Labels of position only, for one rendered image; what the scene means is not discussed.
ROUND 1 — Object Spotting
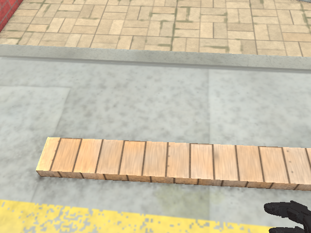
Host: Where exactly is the robot right hand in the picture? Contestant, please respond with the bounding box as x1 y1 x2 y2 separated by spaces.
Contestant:
263 200 311 233

